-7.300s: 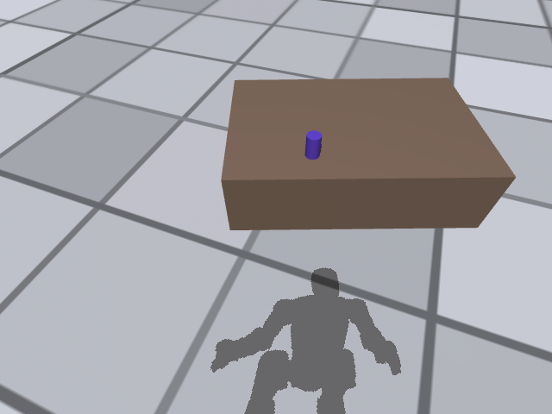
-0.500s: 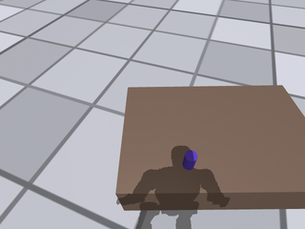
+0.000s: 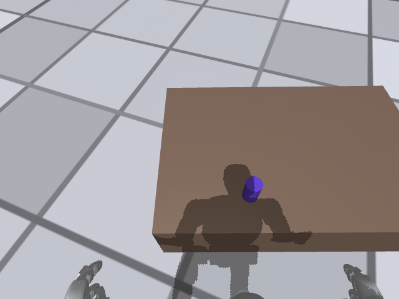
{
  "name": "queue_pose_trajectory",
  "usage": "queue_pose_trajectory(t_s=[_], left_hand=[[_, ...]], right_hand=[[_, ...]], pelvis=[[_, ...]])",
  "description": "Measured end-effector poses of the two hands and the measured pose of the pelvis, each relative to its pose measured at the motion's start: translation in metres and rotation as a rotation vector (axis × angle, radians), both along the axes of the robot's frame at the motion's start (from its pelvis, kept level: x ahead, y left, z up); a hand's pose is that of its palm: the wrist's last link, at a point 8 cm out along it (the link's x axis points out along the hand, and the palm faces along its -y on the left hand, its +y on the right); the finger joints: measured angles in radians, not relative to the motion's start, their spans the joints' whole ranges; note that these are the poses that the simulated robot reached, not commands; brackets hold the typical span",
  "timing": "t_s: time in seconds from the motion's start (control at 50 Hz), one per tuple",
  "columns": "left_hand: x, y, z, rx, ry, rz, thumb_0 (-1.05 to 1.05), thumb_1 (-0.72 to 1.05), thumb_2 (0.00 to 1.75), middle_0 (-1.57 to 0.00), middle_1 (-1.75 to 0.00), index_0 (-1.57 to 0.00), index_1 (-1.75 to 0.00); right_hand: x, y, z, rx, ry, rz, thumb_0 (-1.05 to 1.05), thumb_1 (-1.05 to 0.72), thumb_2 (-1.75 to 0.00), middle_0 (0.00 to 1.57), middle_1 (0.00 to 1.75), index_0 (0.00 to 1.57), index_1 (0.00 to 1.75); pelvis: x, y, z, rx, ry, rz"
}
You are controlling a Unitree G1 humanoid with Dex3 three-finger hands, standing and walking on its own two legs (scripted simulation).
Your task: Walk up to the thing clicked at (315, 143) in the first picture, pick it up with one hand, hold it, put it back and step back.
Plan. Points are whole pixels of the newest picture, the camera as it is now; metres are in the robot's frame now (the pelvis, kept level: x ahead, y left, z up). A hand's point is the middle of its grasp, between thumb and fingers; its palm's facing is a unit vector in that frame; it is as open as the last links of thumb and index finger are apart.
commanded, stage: go down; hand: right
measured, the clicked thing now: (252, 189) +0.50 -0.18 -0.37
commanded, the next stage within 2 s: none
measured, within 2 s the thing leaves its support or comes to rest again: neither
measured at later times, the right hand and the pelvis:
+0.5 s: hand (336, 287) +0.16 -0.27 -0.13, palm faces +0.06 +0.95 -0.31, open 17.5 cm; pelvis +0.02 +0.01 -0.03, yaw -1 degrees
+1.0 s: hand (344, 292) +0.15 -0.29 -0.12, palm faces +0.09 +0.95 -0.31, open 17.3 cm; pelvis +0.00 +0.00 -0.04, yaw -1 degrees
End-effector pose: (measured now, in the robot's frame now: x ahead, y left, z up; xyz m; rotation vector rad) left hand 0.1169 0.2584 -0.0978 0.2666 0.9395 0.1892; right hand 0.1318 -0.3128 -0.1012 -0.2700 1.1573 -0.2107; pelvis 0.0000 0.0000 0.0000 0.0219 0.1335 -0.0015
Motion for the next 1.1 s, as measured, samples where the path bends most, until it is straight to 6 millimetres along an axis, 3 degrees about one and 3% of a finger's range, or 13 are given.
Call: queue_pose_trajectory(t_s=[0.14, 0.4, 0.68, 0.96, 1.04, 1.1], left_hand=[[0.018, 0.002, -0.006, 0.034, -0.033, -0.020, 0.01, 0.89, 0.90, -0.21, -0.30, -0.19, -0.31], [0.042, 0.004, -0.003, 0.053, -0.136, 0.005, 0.01, 0.88, 0.90, -0.20, -0.29, -0.19, -0.30], [0.038, 0.003, -0.012, 0.080, -0.147, 0.005, 0.01, 0.89, 0.90, -0.20, -0.29, -0.19, -0.30], [0.033, -0.007, -0.009, 0.086, -0.216, 0.006, 0.01, 0.89, 0.89, -0.20, -0.29, -0.19, -0.30], [0.030, -0.008, -0.010, 0.096, -0.224, -0.012, 0.01, 0.89, 0.89, -0.20, -0.29, -0.19, -0.30], [0.026, -0.007, -0.012, 0.107, -0.217, -0.025, 0.01, 0.89, 0.89, -0.20, -0.30, -0.19, -0.30]], right_hand=[[0.010, -0.003, -0.002, -0.015, -0.079, -0.010, 0.00, 0.44, -0.05, 0.05, 0.05, 0.05, 0.05], [0.020, -0.006, 0.006, 0.002, -0.076, -0.009, 0.00, 0.52, -0.02, 0.06, 0.04, 0.06, 0.05], [0.012, -0.010, 0.007, 0.001, -0.103, -0.013, 0.00, 0.53, -0.02, 0.05, 0.05, 0.05, 0.05], [0.002, -0.014, 0.009, 0.006, -0.127, -0.014, 0.00, 0.48, -0.03, 0.06, 0.04, 0.06, 0.05], [0.012, -0.022, 0.012, -0.009, -0.178, -0.026, -0.01, 0.48, -0.03, 0.06, 0.04, 0.06, 0.05], [0.030, -0.031, 0.017, -0.012, -0.250, -0.038, -0.01, 0.49, -0.03, 0.06, 0.04, 0.06, 0.05]], pelvis=[[0.007, 0.003, -0.012, 0.004, 0.038, -0.008], [0.020, 0.007, -0.021, 0.014, 0.054, -0.017], [0.016, 0.007, -0.033, 0.024, 0.083, -0.024], [0.006, 0.001, -0.038, 0.035, 0.076, -0.028], [0.000, 0.001, -0.041, 0.036, 0.074, -0.033], [-0.005, 0.002, -0.042, 0.036, 0.073, -0.035]])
